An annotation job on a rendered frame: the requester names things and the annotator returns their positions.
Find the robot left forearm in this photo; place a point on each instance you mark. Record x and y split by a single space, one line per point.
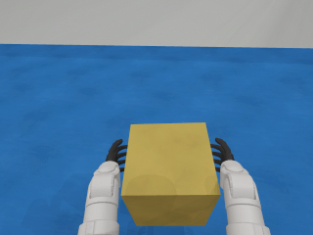
100 216

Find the left robot hand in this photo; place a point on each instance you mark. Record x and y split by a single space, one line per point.
113 154

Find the robot right forearm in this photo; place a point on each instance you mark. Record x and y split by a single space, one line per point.
242 204

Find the carton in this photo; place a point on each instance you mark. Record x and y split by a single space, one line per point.
169 176

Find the right robot hand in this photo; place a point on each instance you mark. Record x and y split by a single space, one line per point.
225 154

